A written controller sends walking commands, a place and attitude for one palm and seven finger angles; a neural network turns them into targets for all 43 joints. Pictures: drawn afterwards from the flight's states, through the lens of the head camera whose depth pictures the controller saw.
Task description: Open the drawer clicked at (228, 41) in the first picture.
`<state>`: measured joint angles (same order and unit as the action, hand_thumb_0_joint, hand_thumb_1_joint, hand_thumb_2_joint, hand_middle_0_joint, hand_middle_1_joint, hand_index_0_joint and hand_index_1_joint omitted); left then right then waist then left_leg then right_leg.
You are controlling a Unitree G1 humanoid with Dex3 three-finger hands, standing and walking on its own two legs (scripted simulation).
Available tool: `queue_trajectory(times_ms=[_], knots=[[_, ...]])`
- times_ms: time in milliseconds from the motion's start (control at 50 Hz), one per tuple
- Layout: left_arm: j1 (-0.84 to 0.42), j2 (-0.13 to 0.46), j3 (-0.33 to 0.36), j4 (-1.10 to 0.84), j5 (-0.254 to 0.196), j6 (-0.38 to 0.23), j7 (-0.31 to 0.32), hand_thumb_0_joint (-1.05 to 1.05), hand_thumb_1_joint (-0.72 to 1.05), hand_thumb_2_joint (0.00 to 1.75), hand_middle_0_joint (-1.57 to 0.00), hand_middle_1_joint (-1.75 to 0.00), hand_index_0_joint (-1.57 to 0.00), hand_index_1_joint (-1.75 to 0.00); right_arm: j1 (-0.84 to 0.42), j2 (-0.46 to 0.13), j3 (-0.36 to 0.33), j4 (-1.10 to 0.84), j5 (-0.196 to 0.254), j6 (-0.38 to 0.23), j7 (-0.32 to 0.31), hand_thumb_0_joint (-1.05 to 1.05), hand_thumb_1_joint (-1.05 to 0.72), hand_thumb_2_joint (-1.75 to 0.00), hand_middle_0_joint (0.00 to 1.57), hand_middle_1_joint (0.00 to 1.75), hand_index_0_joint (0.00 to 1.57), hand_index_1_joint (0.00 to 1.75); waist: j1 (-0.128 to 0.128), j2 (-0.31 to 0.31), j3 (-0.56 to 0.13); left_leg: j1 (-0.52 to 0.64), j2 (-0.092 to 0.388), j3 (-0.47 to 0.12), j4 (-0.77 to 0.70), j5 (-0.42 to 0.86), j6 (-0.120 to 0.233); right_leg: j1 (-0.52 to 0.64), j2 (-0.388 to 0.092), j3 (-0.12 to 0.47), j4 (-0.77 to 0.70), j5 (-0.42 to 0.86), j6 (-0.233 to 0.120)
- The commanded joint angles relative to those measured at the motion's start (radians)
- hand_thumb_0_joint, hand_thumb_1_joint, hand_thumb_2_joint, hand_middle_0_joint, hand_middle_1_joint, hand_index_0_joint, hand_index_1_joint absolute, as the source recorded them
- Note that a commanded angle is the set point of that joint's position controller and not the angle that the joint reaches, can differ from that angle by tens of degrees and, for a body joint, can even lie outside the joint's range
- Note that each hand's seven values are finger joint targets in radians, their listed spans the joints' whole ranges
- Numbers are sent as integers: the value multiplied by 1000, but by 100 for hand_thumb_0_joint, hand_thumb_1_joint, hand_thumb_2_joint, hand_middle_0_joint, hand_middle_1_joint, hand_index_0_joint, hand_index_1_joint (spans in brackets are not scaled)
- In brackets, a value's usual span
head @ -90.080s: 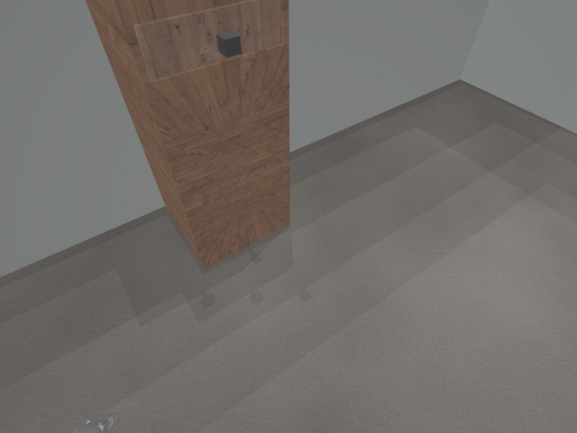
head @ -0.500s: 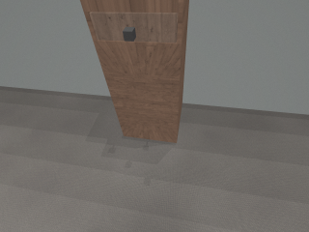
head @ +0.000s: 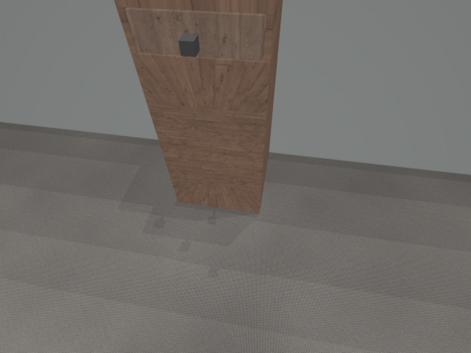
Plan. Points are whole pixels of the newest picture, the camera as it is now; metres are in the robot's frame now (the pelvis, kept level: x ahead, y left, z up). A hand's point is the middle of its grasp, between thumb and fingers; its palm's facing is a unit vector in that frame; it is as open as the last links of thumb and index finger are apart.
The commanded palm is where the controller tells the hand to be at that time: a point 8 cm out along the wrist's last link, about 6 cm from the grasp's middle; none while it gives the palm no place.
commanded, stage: look to check the result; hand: left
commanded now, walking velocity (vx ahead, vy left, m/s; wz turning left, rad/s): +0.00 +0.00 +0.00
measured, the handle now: (191, 42) +0.86 +0.16 +0.11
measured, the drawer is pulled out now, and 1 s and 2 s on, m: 0.00 0.00 0.00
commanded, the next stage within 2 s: turn to face it in 0.34 s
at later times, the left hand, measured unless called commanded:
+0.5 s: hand out of the picture +0.05 +0.21 -0.17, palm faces +0.01 -0.96 -0.26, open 7.4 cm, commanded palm none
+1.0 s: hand out of the picture +0.07 +0.20 -0.18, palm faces -0.05 -0.97 -0.23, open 7.4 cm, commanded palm none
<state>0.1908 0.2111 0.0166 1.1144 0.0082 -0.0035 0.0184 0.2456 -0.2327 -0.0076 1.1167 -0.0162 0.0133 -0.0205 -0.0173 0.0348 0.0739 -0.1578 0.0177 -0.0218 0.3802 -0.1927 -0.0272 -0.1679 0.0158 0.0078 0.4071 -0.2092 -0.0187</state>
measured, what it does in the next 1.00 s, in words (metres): stands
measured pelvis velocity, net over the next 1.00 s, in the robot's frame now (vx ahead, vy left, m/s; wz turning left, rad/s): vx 0.03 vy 0.01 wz -0.07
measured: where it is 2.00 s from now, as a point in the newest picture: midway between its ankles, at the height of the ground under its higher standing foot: (247, 341)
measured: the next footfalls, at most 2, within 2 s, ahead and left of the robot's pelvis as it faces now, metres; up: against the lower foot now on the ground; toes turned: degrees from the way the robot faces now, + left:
right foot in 1.48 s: +0.30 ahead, -0.15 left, +0.00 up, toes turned -8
left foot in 1.76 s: +0.36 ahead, +0.11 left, +0.00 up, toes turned -1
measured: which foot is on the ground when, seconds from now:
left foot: down 0.00-1.00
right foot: down 0.00-1.00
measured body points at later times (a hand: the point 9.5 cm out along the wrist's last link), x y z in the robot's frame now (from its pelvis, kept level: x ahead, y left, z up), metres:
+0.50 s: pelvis +0.01 +0.00 +0.00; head +0.02 -0.01 +0.45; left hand +0.05 +0.26 -0.15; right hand +0.03 -0.25 -0.16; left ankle +0.01 +0.14 -0.74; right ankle +0.01 -0.11 -0.74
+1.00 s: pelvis +0.03 +0.01 -0.01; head +0.05 -0.01 +0.44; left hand +0.07 +0.25 -0.16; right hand -0.01 -0.23 -0.17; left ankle +0.01 +0.14 -0.74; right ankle +0.01 -0.11 -0.74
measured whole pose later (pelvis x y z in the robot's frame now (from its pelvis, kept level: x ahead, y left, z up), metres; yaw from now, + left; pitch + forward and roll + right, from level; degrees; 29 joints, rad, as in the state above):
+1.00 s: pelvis +0.03 +0.01 -0.01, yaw -4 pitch +0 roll +1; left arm 0.25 0.18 0.04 1.06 0.03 0.01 0.00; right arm 0.32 -0.19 -0.03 1.09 -0.03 0.02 -0.01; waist -0.01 0.02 0.05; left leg -0.19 0.03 0.05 0.51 -0.33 0.00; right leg -0.22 0.03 0.08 0.54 -0.31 -0.02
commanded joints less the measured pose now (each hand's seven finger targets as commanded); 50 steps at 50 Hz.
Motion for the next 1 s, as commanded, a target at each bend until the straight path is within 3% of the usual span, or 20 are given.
queue_trajectory(times_ms=[0, 120, 460, 520, 660, 780, 820, 840, 880, 940, 980], knots=[[17, 165, 30, -47, -3, -17, 8, 0, 90, 90, -20, -30, -20, -30, 37, -121, -25, -41, -2, -17, -3, 0, -90, -90, 20, 30, 20, 30, 5, -35, -48, 6, 75, -47, -48, 82, 43, -1, -108, 98, -100, 56, -23], [19, 163, 28, -41, -4, -18, 9, 0, 90, 90, -20, -30, -20, -30, 41, -117, -25, -36, -3, -17, -3, 0, -90, -90, 20, 30, 20, 30, 4, -56, -43, 12, 78, -49, -52, 93, 44, -1, -110, 90, -99, 71, -22], [5, 169, 30, -48, -1, -18, 7, 0, 90, 90, -20, -30, -20, -30, 3, -134, -28, -41, -3, -22, -5, 0, -90, -90, 20, 30, 20, 30, 6, -24, -27, 17, 85, -51, -67, 109, 43, 1, -109, 94, -95, 107, -16], [13, 153, 31, -52, 0, -12, 7, 0, 90, 90, -20, -30, -20, -30, 17, -109, -27, -45, -4, -18, -6, 0, -90, -90, 20, 30, 20, 30, 3, -41, -45, 30, 90, -33, -43, 113, 39, -6, -111, 102, -81, 139, -15], [25, 140, 41, -76, 2, 10, 3, 0, 90, 90, -20, -30, -20, -30, 39, -94, -35, -64, -4, -6, -11, 0, -90, -90, 20, 30, 20, 30, 1, -33, -22, -6, 99, -10, -9, 27, 38, -56, -94, 141, -38, 112, -17], [35, 126, 51, -105, 5, 17, -1, 0, 90, 90, -20, -30, -20, -30, 43, -100, -46, -88, -4, -7, -15, 0, -90, -90, 20, 30, 20, 30, 4, -25, -47, -15, 126, -16, -2, 12, 55, -70, -72, 140, 25, 139, -16], [49, 116, 49, -106, 9, 14, -4, 0, 90, 90, -20, -30, -20, -30, 62, -93, -46, -87, -8, -11, -10, 0, -90, -90, 20, 30, 20, 30, 4, -5, -50, -20, 119, -22, -24, -142, 59, -73, -56, 137, 16, -44, -21], [49, 115, 49, -108, 12, 14, -9, 0, 90, 90, -20, -30, -20, -30, 68, -95, -47, -84, -12, -12, -5, 0, -90, -90, 20, 30, 20, 30, 7, 7, -18, -45, 118, -38, -52, -268, 67, -97, -44, 134, 10, -179, -26], [62, 113, 53, -109, 16, 9, -15, 0, 90, 90, -20, -30, -20, -30, 73, -97, -51, -84, -16, -12, 2, 0, -90, -90, 20, 30, 20, 30, 17, -5, 26, -90, 116, -55, -71, -393, 79, -121, -34, 142, 4, -300, -36], [105, 115, 58, -99, 17, -2, -18, 0, 90, 90, -20, -30, -20, -30, 79, -67, -47, -85, -16, -20, 8, 0, -90, -90, 20, 30, 20, 30, 35, -79, 59, -145, 68, -14, 10, -366, 75, -99, -71, 217, -54, -366, -66], [157, 140, 69, -80, 14, -10, -14, 0, 90, 90, -20, -30, -20, -30, 77, -31, -38, -90, -12, -28, 11, 0, -90, -90, 20, 30, 20, 30, 47, -198, 59, -218, -7, 79, 173, -260, 51, -17, -152, 345, -135, -385, -114]])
